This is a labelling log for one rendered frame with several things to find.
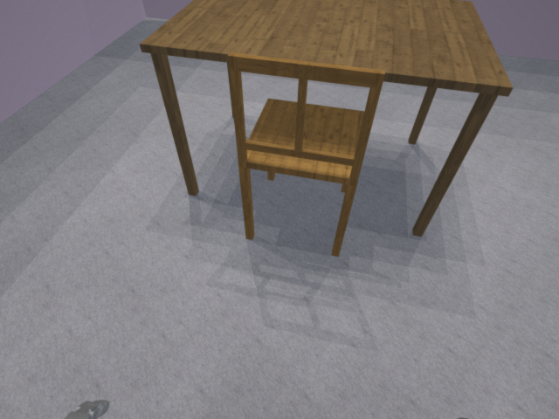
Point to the left robot hand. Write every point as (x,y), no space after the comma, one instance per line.
(89,410)

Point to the table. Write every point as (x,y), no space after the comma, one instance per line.
(434,43)

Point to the chair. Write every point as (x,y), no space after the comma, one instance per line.
(295,138)

